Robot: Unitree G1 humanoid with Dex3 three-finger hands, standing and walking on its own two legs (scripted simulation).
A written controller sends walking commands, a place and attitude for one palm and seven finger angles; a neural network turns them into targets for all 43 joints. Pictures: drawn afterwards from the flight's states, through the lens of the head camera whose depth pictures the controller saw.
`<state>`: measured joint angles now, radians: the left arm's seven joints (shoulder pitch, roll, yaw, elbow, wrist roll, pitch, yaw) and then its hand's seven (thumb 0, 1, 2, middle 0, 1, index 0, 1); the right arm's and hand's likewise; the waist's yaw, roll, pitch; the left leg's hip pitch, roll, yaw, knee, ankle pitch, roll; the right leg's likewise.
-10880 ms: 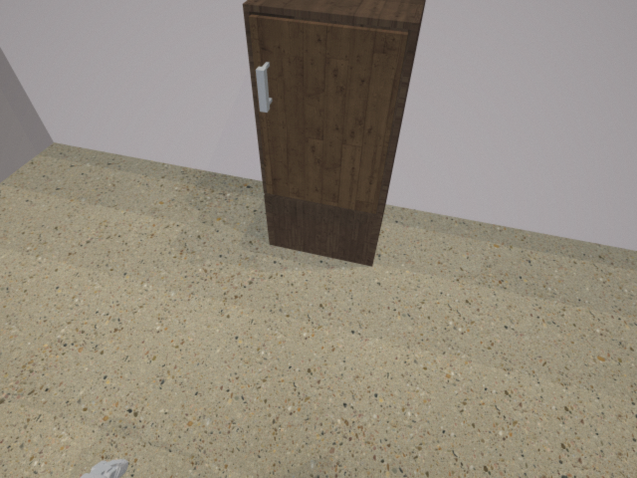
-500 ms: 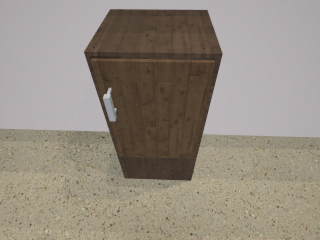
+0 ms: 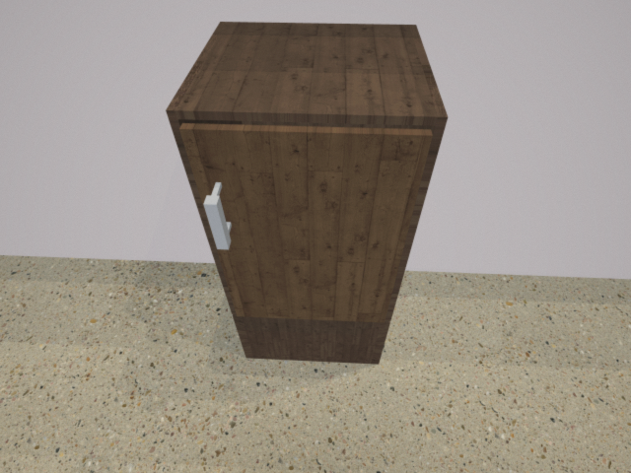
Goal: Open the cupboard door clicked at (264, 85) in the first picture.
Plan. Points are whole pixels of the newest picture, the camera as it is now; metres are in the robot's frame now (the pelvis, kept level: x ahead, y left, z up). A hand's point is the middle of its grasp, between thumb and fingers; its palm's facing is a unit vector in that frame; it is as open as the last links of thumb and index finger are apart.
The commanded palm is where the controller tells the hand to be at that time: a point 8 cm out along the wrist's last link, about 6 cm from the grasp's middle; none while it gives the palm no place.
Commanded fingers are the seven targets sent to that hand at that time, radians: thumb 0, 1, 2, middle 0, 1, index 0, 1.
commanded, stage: come to a stop and stand still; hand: left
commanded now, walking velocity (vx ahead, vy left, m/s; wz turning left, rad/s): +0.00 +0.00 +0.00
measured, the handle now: (220, 216) +0.55 +0.22 -0.03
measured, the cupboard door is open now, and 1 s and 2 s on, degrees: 0 0 0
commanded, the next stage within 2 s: look again from close up in 0.10 s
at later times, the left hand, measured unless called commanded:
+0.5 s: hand out of the picture +0.01 +0.17 -0.17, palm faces +0.03 -0.98 -0.21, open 7.3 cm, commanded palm none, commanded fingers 0.00 0.90 0.90 -0.20 -0.30 -0.20 -0.30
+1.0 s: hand (182, 401) +0.21 +0.18 -0.01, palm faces +0.20 -0.98 -0.06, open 7.7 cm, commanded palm +0.11 +0.23 -0.06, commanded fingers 0.00 0.60 0.77 -0.22 -0.50 -0.22 -0.50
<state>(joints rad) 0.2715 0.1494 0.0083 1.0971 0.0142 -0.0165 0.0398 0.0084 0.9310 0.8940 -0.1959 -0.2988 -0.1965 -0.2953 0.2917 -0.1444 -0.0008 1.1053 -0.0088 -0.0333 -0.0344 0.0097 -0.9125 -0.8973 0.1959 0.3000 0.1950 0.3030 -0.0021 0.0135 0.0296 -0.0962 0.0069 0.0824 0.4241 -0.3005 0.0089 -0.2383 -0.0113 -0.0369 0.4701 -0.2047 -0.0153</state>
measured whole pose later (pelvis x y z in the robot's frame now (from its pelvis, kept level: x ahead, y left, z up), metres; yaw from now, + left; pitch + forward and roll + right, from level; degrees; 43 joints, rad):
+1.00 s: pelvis -0.02 +0.00 -0.02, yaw +3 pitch +4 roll +1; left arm 0.28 0.16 0.07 0.25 -0.19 -0.30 -0.01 0.02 0.84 0.85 -0.20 -0.37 -0.20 -0.36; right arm 0.25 -0.26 -0.03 0.75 0.03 -0.30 -0.05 0.02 -0.91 -0.90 0.20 0.30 0.20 0.30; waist -0.03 0.02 -0.07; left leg -0.37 -0.01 0.04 0.68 -0.38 0.01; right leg -0.48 -0.05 -0.07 0.70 -0.29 -0.01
